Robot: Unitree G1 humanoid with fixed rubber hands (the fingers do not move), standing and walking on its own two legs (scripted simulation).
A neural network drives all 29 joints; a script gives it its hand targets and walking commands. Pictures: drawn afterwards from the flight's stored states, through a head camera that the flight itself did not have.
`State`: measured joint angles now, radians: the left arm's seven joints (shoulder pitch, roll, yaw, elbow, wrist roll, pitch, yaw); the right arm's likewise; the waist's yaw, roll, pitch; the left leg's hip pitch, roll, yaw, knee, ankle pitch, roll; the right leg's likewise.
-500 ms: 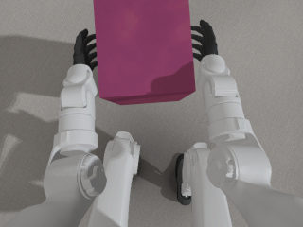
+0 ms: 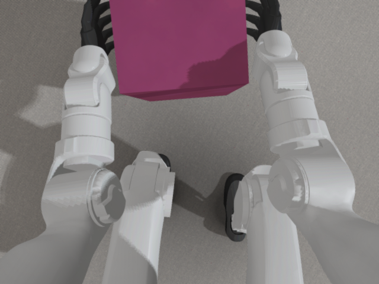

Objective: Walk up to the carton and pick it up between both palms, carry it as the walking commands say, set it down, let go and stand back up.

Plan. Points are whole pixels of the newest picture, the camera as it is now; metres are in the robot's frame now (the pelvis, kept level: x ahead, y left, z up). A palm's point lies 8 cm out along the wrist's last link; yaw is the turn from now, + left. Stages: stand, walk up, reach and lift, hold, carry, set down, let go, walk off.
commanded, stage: set down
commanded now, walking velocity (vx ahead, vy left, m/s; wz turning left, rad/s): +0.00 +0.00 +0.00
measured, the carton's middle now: (182, 42) +0.54 +0.10 -0.21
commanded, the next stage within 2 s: none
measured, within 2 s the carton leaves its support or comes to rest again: rests again in 1.00 s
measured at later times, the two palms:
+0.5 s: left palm (106, 44) +0.50 +0.24 -0.18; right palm (259, 36) +0.56 -0.05 -0.19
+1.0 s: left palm (108, 48) +0.50 +0.24 -0.20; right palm (256, 41) +0.56 -0.05 -0.21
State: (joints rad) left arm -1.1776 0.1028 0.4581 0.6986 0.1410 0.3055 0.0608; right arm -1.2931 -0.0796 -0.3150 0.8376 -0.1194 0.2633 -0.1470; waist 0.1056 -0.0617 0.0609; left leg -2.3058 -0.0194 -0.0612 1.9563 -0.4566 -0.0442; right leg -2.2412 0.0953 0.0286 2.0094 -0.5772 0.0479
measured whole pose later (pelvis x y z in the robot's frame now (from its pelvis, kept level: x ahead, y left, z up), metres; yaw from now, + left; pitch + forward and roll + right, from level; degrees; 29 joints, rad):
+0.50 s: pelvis +0.00 +0.00 -0.03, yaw +0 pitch +42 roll -1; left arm -1.29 0.20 0.37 0.84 0.04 0.26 0.06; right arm -1.39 -0.16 -0.22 0.95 -0.04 0.22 -0.18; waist 0.12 -0.04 0.20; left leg -2.33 -0.01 -0.05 2.09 -0.50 -0.04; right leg -2.27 0.12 0.04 2.15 -0.62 0.06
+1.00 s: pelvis +0.00 +0.00 -0.04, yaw +0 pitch +41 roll +0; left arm -1.33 0.23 0.38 0.93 0.05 0.24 0.01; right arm -1.43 -0.17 -0.20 1.01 -0.04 0.20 -0.17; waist 0.14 -0.05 0.26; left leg -2.32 0.00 -0.05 2.12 -0.51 -0.05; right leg -2.27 0.14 0.04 2.17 -0.61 0.06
